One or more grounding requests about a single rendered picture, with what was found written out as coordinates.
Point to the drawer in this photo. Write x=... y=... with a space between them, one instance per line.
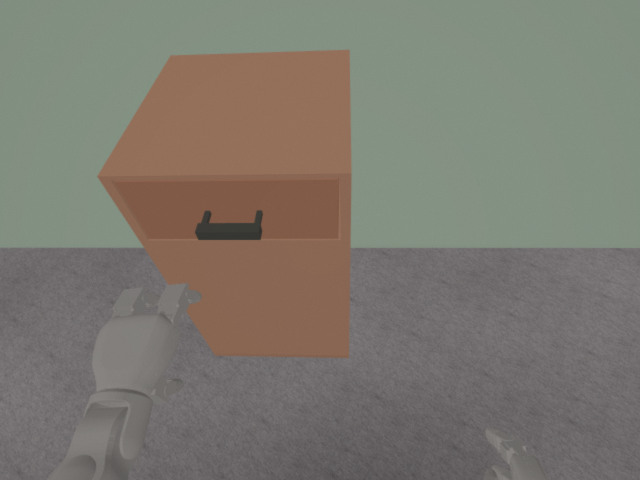
x=300 y=208

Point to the robot left hand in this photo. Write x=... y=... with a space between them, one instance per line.
x=133 y=349

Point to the robot right hand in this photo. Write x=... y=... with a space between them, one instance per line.
x=513 y=451

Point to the robot left forearm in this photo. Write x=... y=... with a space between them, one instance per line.
x=109 y=438

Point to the handle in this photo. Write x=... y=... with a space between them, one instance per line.
x=229 y=231

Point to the cabinet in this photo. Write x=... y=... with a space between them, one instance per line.
x=269 y=115

